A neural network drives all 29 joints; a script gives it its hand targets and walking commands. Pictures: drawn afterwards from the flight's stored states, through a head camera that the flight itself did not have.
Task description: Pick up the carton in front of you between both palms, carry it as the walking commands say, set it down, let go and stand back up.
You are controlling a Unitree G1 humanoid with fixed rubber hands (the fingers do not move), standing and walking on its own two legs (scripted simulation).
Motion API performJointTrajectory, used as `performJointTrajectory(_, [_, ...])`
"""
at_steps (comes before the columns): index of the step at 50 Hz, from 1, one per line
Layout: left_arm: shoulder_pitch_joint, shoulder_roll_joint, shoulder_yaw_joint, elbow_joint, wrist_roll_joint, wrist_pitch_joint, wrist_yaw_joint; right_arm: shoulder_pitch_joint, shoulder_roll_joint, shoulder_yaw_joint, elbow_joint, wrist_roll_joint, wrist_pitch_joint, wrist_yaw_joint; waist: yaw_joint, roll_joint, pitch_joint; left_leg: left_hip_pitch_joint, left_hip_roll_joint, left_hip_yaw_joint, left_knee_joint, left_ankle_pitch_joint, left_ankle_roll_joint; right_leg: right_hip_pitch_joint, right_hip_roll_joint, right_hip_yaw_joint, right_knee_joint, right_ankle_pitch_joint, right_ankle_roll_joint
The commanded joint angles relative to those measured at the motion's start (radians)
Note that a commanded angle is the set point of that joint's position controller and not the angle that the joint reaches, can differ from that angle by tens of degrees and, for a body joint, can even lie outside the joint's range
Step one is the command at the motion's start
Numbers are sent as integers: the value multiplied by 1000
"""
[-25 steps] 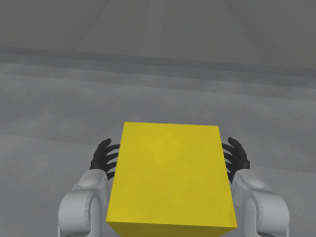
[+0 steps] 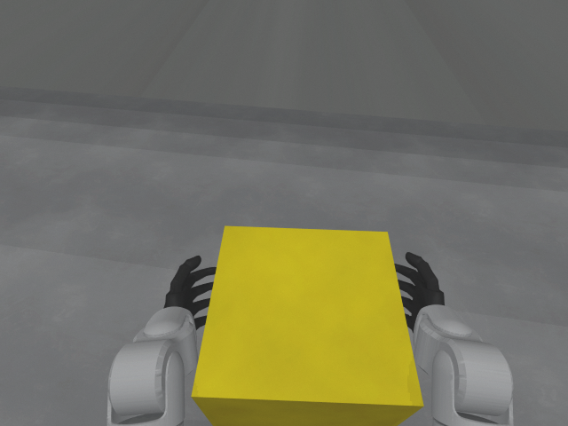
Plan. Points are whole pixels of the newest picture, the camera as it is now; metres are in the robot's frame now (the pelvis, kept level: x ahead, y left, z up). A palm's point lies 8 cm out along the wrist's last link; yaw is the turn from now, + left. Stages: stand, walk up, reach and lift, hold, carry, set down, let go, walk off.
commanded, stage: carry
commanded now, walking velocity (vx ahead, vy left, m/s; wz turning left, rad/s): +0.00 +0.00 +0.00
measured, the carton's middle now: (300, 342) +0.23 +0.00 +0.02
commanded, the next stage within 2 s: hold in 0.90 s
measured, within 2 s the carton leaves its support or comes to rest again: neither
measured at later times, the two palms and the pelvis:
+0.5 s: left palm (189, 335) +0.23 +0.15 +0.05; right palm (419, 334) +0.23 -0.15 +0.05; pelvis -0.04 +0.00 +0.00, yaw +0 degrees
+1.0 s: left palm (188, 340) +0.23 +0.15 +0.04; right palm (416, 337) +0.23 -0.15 +0.04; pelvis -0.05 +0.00 +0.01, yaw -1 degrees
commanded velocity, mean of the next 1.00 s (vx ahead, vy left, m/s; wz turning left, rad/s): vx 0.00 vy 0.00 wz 0.00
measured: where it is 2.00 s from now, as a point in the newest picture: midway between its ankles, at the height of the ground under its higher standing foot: outside the picture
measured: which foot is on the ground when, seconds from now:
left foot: down 0.00-1.00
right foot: down 0.00-1.00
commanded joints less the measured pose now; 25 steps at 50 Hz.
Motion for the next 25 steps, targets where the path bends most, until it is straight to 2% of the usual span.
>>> performJointTrajectory(1, [-398, -725, -606, -46, -235, -36, -146, -350, 750, 634, -30, 248, -4, 141, 3, -9, -155, 106, 91, -83, -30, 466, 6, 48, -118, 85, -49, 578, -3])
performJointTrajectory(8, [-457, -685, -571, 70, -193, -119, -184, -405, 721, 594, 92, 195, -85, 179, 6, -6, -124, 95, 93, -93, -76, 348, 13, 24, -113, 97, -94, 435, -14])
performJointTrajectory(15, [-494, -691, -518, 204, -140, -216, -215, -429, 712, 526, 231, 137, -182, 207, 4, -4, -127, 94, 97, -97, -92, 304, 17, 10, -111, 101, -113, 380, -14])
performJointTrajectory(25, [-578, -736, -423, 446, -61, -419, -270, -528, 751, 440, 467, 72, -387, 267, 2, -2, -147, 78, 96, -99, -107, 257, 18, 5, -106, 102, -121, 319, -20])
